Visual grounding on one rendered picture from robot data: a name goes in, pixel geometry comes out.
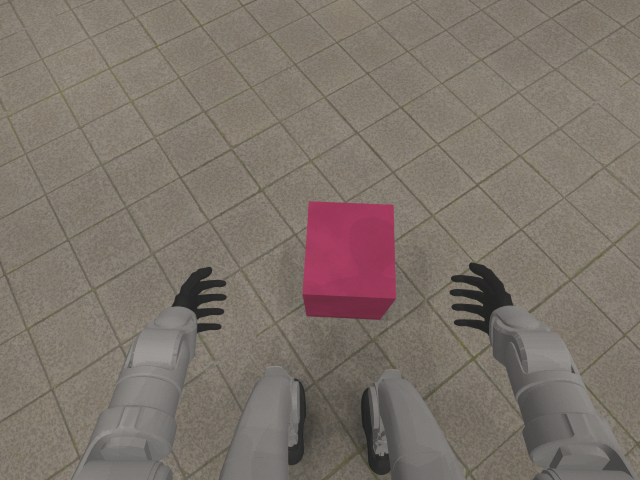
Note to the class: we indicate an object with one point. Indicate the carton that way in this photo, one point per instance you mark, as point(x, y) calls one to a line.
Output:
point(349, 269)

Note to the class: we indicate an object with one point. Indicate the right robot hand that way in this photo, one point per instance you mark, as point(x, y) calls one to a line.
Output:
point(493, 296)

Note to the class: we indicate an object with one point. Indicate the left robot forearm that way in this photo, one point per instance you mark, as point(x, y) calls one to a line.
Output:
point(139, 422)

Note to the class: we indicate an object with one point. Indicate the right robot forearm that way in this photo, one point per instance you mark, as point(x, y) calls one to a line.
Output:
point(562, 429)

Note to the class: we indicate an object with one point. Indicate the right robot foot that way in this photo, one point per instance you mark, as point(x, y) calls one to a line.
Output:
point(379, 463)

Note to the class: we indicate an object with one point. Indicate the left robot shin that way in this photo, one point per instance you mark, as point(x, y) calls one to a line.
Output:
point(277, 370)

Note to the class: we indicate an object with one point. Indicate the left robot upper arm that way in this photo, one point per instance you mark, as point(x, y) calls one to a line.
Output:
point(125, 470)

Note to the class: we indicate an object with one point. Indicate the left robot hand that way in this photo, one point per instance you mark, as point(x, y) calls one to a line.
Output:
point(189, 298)

